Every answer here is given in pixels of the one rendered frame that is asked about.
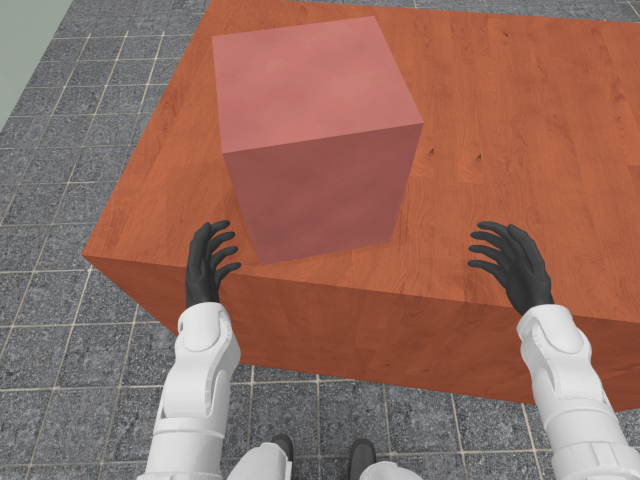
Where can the robot right forearm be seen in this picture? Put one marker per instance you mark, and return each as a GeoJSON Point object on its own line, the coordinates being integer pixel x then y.
{"type": "Point", "coordinates": [583, 430]}

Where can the robot left forearm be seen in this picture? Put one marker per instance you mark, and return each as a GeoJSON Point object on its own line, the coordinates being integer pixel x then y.
{"type": "Point", "coordinates": [192, 414]}

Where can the carton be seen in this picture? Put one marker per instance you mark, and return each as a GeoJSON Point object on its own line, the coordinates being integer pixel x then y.
{"type": "Point", "coordinates": [318, 133]}

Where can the pedestal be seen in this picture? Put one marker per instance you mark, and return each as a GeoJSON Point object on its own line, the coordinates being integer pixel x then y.
{"type": "Point", "coordinates": [531, 121]}

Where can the right robot hand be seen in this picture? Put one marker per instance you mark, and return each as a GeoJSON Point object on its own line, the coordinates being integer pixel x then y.
{"type": "Point", "coordinates": [521, 268]}

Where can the robot left shin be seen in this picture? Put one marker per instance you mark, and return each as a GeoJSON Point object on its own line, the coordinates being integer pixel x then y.
{"type": "Point", "coordinates": [273, 445]}

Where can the left robot hand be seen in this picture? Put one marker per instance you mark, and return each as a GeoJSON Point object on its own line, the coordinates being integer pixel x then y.
{"type": "Point", "coordinates": [202, 280]}

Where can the right robot foot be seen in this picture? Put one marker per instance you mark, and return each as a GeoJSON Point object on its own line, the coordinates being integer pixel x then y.
{"type": "Point", "coordinates": [362, 455]}

